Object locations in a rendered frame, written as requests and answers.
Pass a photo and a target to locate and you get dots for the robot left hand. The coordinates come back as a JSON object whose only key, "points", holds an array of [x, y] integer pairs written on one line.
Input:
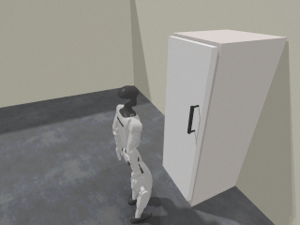
{"points": [[118, 151]]}

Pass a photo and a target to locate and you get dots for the robot head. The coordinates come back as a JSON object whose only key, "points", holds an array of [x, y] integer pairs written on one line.
{"points": [[126, 92]]}

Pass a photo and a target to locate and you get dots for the robot left upper arm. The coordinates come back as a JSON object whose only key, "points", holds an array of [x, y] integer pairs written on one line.
{"points": [[115, 126]]}

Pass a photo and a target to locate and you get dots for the robot right upper arm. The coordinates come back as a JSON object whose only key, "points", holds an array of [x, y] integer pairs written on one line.
{"points": [[135, 127]]}

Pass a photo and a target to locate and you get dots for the left robot forearm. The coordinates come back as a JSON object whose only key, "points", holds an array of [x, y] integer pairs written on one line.
{"points": [[117, 139]]}

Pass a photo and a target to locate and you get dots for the fridge door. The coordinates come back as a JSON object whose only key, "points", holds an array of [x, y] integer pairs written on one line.
{"points": [[190, 71]]}

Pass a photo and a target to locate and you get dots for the humanoid robot torso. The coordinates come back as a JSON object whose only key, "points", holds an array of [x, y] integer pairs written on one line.
{"points": [[123, 125]]}

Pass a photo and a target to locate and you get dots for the handle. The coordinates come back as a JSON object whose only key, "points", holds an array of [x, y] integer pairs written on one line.
{"points": [[191, 112]]}

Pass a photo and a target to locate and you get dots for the robot right hand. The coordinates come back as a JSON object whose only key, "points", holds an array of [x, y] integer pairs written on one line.
{"points": [[139, 183]]}

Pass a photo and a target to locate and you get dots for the right robot forearm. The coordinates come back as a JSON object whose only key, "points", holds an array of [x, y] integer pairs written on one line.
{"points": [[134, 164]]}

